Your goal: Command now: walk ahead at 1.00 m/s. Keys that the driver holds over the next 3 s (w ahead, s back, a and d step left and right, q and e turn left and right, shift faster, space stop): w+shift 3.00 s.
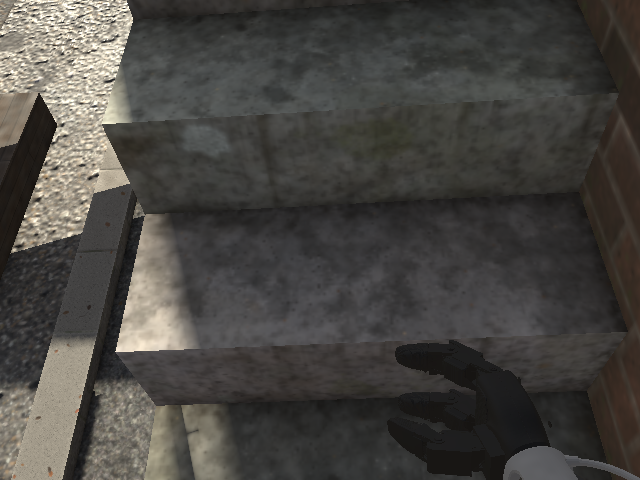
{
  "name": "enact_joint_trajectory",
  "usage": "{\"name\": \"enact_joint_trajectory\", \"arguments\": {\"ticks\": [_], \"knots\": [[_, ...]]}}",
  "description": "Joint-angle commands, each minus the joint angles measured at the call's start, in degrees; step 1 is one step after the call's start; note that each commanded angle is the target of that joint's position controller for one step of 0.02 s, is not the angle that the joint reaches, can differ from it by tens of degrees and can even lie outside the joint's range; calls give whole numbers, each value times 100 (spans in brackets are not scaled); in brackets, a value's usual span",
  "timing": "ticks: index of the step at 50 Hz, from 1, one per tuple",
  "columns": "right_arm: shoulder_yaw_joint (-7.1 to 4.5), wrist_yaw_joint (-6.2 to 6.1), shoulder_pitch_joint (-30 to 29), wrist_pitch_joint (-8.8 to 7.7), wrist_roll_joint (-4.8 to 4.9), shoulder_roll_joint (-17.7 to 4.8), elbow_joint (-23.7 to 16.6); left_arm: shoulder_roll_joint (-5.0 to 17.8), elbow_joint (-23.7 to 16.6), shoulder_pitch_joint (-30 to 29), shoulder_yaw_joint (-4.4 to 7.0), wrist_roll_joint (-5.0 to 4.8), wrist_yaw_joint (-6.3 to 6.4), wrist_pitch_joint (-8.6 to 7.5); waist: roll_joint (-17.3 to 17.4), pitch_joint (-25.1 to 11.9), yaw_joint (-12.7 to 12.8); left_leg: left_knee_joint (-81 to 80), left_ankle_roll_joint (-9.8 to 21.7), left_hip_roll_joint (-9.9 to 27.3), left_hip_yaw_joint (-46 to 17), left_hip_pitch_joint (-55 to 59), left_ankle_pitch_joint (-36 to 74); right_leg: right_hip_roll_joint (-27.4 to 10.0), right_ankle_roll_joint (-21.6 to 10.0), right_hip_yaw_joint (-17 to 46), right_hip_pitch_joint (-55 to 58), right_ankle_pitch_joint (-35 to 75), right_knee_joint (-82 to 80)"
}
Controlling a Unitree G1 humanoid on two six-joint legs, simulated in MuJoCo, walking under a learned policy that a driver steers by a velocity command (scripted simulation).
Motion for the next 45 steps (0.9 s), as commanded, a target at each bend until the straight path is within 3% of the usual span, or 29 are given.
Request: {"name": "enact_joint_trajectory", "arguments": {"ticks": [1, 2, 4, 6, 8, 11, 12, 13, 14, 15, 16, 17, 18, 19, 21, 24, 28, 30, 32, 33, 35, 36, 37, 39, 40, 41, 42, 43, 45], "knots": [[-1073, -158, 2371, -122, -395, -2137, 850, 1098, -1612, -1408, 541, 293, -109, -313, 631, -2364, -1192, -3489, 2473, 2815, -5204, 5928, 6889, 1110, 581, 1182, -4790, -3322, 9685], [-1287, -335, 3147, -225, -393, -2297, 1021, 673, -2153, -2411, 342, 486, -79, -335, -739, -2237, -1547, -3694, 2217, 2877, -5658, 5781, 5228, 754, 53, 1665, -5446, -3552, 10676], [-1040, -366, 2955, -405, -486, -1352, 2121, -399, -2738, -3218, -132, 578, -89, -173, -571, 63, -513, -4217, 919, 2483, -3938, 4169, 2625, 399, -649, 1798, -6988, -4192, 10852], [-813, -284, 2479, -507, -338, -575, 2333, -418, -2382, -2308, -214, 368, -158, 149, -927, 670, 364, -4865, 160, 1857, -1988, 2112, 2477, 389, -704, 1415, -5833, -3909, 9894], [-813, -114, 2140, -703, -213, -869, 2486, -429, -2687, -3164, -306, 155, -48, 375, -266, 1248, 349, -5840, 89, 1495, -831, 793, 3576, 647, -504, 416, -5597, -4620, 9014], [-843, -113, 2767, -825, 83, -1346, 3022, -199, -3389, -4171, -458, 174, 112, 358, 540, 1203, 501, -6936, 233, 1551, -221, 1270, 5567, -34, -570, -257, -5332, -5329, 6653], [-884, -256, 2460, -725, 343, -1629, 2720, 198, -3280, -3618, -451, 151, 54, 343, 168, 190, 838, -7367, 465, 1293, 81, 598, 7446, -72, -502, -1028, -2136, -4227, 4186], [-917, -328, 3020, -726, 553, -1871, 2334, 410, -2467, -2463, -283, -122, -13, 314, -49, -1302, 682, -6484, 854, 1365, -384, 839, 10143, 679, -328, -1319, 298, -3049, 3942], [-1225, -337, 2201, -784, 541, -2882, 2124, 533, -1888, -704, -111, -44, 142, 359, 1174, -2299, 1657, -4983, 583, 1689, -419, 2167, 12041, 602, -66, -766, 1028, -2673, 3086], [-1415, -297, 1737, -749, 579, -3167, 2027, 1236, -1573, -138, 113, 82, 158, 423, 1369, -2681, 2101, -3055, 170, 1560, -659, 3075, 11773, 784, 83, -277, 993, -3255, 1674], [-1375, -117, 1666, -764, 401, -2530, 2051, 2143, -1183, 383, 474, 421, 221, 537, -302, -2892, 2041, 110, -76, 493, -1174, 1872, 7563, -157, -425, 2254, 1781, -3857, 286], [-1196, -5, 2194, -716, 101, -1440, 1843, 2247, -1117, -133, 494, 506, 359, 498, -1431, -3327, 1101, 2510, -318, -619, -2712, 858, 3499, -1295, -684, 5141, 2196, -3580, -1827], [-1078, 78, 2953, -613, -154, -1076, 1589, 2150, -1103, -1257, 527, 370, 252, 502, -477, -3117, 26, 3940, -410, -631, -2942, 302, 3688, -1560, -726, 5701, 1531, -5478, -2172], [-1042, 121, 2703, -487, -463, -1078, 1558, 1727, -896, -1859, 460, 179, 129, 504, 155, -1892, -330, 4436, -450, -433, -2452, -89, 3863, -1477, -818, 5165, 326, -6205, -1742], [-926, 12, 2159, -351, -505, -866, 1301, 1030, -521, -2344, 278, 172, -33, 309, 631, -557, -542, 4850, -397, -476, -2574, -780, 3707, -1202, -653, 2976, -818, -4471, -963], [-755, -87, 2094, -108, -282, -501, 1006, 908, -92, -1565, 220, 208, -150, 76, 369, -94, -502, 5453, -315, -438, -2361, -1911, 2401, -1280, -399, 1456, -292, -2205, -1159], [-533, -249, 1384, 241, -215, 33, 467, 801, -168, -889, 136, 83, -220, -67, -746, 605, -587, 7102, 28, -48, -1914, -4113, 1672, -1381, -406, 1097, -647, -4034, -2093], [-412, -303, 725, 353, -198, -99, -228, 1104, -364, -1108, 104, 8, -236, -105, -835, 937, -876, 5426, -12, 507, -1504, -3808, 1581, -1153, -175, 465, -1491, -4195, -2732], [-370, -180, 61, 475, -86, -453, -578, 1320, -498, -940, 144, -141, -30, -117, -876, 813, -601, 4008, -106, 1113, -426, -2995, 1776, -1289, -424, 586, -1598, -3714, -4113], [-354, -148, 191, 494, -165, -370, -563, 1416, -425, -773, 207, -73, 78, -101, -1065, 484, -557, 3671, 59, 1319, -391, -2460, 1904, -1312, -500, 425, -1056, -3298, -4324], [-383, -37, 126, 392, -206, -486, -209, 1107, -514, -637, 115, -191, 89, -98, -758, -179, -168, 1996, 535, 1045, 598, -553, 1752, -1223, -268, -621, -290, 2118, -3977], [-392, -35, 595, 335, -241, -572, -158, 1303, -543, -490, 93, -161, 125, -138, -1008, -731, -450, 1330, 518, 653, 548, 391, 1522, -1236, -422, -820, 241, 5496, -3206], [-441, -41, 1227, 318, -75, -391, 37, 1528, -289, 18, 115, -41, 88, -164, -1667, -1605, -644, 1608, 427, 187, 473, 1320, 758, -1401, -738, -792, 642, 6979, -2382], [-618, 11, 2048, 64, -159, -918, 100, 2005, -505, -401, 324, 17, -85, -150, -1825, -2180, -1140, -465, 433, -171, -24, 2120, 97, -1705, -1085, -480, 1405, 8651, -57], [-792, -50, 2395, 86, -320, -1252, 165, 1962, -773, -715, 392, 193, -144, -179, -1637, -2421, -1295, -1364, 355, -45, -720, 2748, -340, -1706, -1014, -159, 1144, 7122, 1140], [-1058, -157, 2649, 106, -615, -2048, 534, 1358, -1397, -1230, 313, 44, -258, -186, 439, -2227, -1169, -2642, 767, 1283, -3296, 3571, -1927, -891, -771, -201, -1527, 3608, 2913], [-1270, -200, 3077, 131, -651, -2339, 772, 1084, -1770, -2452, 327, 285, -360, -237, 1363, -1981, -1563, -4436, 1095, 2157, -5915, 3392, -2656, 316, -684, 316, -3185, -1454, 6196], [-1234, -162, 2560, -41, -553, -1997, 778, 201, -2306, -3199, 174, 588, -287, -317, 411, -1484, -1363, -4536, 1003, 2297, -5744, 3277, -864, 547, -666, 1842, -4472, -1882, 8878], [-1169, -120, 2336, -270, -382, -1669, 1591, -560, -2564, -2857, -118, 515, -171, -88, 251, -263, -316, -4300, 543, 2440, -3986, 2366, -103, 292, -721, 1583, -5636, -2281, 10107]]}}
Next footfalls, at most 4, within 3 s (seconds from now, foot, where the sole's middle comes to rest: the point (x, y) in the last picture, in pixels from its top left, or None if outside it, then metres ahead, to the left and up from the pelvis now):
0.30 right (490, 466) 0.37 -0.18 -0.47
0.78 left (297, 278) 0.59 0.09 -0.27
1.20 right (418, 51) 0.84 -0.09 -0.08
1.62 left None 1.07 0.13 0.12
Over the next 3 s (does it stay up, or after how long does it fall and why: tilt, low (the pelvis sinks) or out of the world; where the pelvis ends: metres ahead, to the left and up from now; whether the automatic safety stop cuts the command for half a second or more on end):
stays up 1.83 0.03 1.46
